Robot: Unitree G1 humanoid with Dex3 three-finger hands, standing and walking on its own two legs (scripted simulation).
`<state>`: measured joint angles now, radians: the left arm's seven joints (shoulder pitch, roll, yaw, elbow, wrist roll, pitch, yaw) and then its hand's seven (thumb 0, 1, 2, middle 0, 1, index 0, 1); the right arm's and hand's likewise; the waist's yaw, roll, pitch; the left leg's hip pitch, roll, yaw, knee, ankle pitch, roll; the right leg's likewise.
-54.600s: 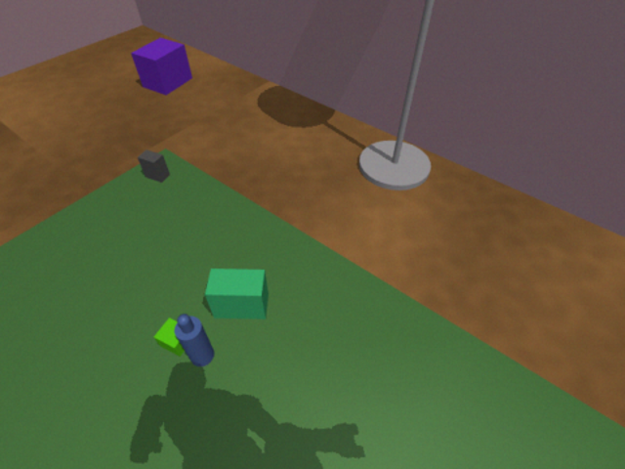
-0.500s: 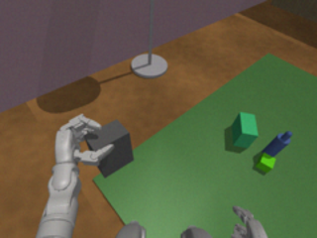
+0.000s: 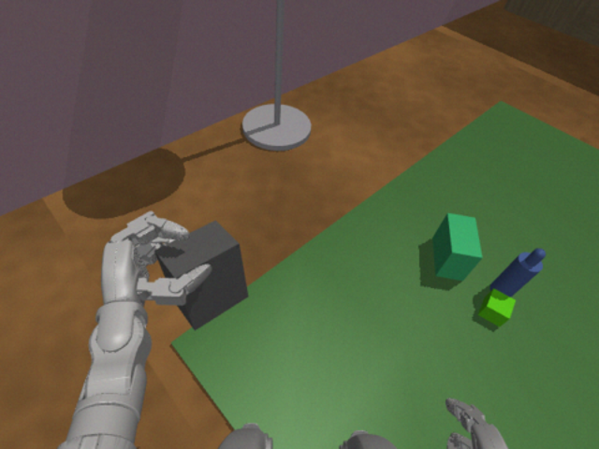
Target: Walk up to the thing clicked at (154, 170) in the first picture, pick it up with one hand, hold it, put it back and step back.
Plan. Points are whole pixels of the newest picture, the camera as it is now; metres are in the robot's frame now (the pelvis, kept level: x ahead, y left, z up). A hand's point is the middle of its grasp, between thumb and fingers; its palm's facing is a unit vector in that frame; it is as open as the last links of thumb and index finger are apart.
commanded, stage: hold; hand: left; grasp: from above
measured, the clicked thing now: (205, 275) +0.36 +0.15 -0.01
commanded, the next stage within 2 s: crouch in 1.16 s
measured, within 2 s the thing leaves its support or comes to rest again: neither
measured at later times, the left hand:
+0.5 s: hand (170, 277) +0.32 +0.18 +0.05, palm faces +0.16 -0.99 +0.01, open 7.7 cm
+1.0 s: hand (173, 269) +0.34 +0.18 +0.04, palm faces +0.18 -0.98 +0.01, open 8.0 cm
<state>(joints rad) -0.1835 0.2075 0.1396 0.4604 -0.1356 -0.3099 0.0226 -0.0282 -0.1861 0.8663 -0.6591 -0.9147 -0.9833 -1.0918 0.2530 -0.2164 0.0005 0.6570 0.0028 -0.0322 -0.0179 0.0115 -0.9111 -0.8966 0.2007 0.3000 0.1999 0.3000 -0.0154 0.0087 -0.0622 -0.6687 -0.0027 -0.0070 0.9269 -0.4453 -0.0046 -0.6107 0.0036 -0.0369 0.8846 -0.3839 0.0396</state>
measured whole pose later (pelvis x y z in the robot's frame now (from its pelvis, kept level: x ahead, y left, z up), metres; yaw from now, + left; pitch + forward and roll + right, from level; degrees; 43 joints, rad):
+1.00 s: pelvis +0.00 +0.00 +0.00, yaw +0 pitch +7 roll -4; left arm -0.17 0.20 0.15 0.47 -0.14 -0.36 0.02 -0.02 -0.24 0.88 -0.69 -0.94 -0.99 -1.11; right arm 0.24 -0.21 0.01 0.65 0.00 -0.04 -0.01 0.01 -0.91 -0.90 0.20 0.30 0.20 0.30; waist -0.01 0.01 -0.06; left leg -0.70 0.00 -0.01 0.95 -0.45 -0.01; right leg -0.64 0.00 -0.04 0.92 -0.39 0.03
